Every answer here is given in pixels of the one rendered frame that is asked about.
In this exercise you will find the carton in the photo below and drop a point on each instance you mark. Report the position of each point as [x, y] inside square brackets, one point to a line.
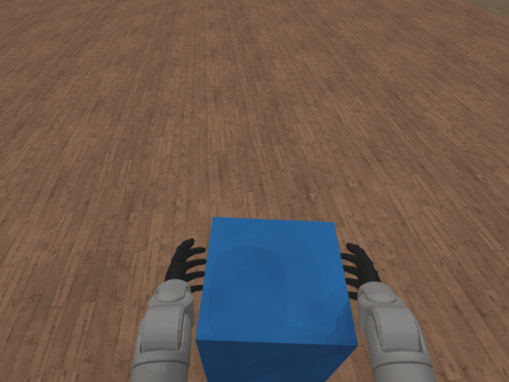
[274, 304]

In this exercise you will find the right robot forearm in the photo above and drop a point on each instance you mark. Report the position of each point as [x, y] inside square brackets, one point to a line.
[395, 341]

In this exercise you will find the robot right hand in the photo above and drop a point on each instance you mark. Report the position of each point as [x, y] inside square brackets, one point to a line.
[364, 269]

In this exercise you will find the left robot forearm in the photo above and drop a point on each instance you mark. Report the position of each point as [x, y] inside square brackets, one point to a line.
[163, 344]

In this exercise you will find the robot left hand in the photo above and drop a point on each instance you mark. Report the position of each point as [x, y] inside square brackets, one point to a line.
[178, 266]

